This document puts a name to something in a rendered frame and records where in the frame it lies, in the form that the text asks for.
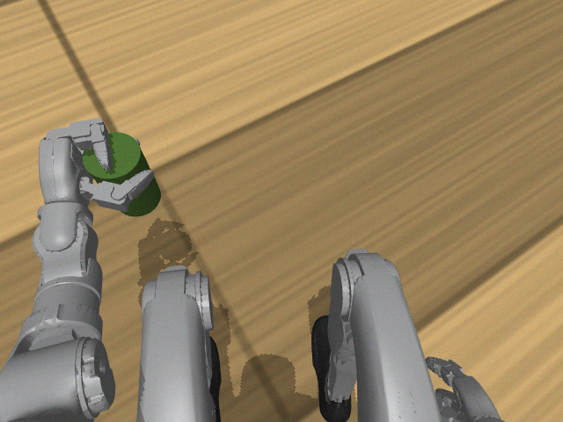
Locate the right robot foot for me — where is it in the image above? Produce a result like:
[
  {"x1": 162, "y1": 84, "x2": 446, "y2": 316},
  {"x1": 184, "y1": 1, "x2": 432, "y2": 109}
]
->
[{"x1": 311, "y1": 316, "x2": 351, "y2": 422}]

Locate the can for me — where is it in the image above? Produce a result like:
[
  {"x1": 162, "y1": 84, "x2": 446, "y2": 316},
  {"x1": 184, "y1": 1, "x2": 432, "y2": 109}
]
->
[{"x1": 83, "y1": 132, "x2": 161, "y2": 217}]

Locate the right robot hand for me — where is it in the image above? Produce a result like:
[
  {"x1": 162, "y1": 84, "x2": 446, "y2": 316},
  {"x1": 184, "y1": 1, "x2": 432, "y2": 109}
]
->
[{"x1": 426, "y1": 357, "x2": 501, "y2": 422}]

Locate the left robot hand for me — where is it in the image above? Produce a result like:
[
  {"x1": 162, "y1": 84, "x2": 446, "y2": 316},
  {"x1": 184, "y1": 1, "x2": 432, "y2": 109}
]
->
[{"x1": 39, "y1": 118, "x2": 155, "y2": 212}]

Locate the left robot arm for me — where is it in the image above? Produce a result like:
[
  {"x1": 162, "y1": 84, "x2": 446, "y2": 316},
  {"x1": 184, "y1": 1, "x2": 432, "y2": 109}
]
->
[{"x1": 0, "y1": 200, "x2": 115, "y2": 422}]

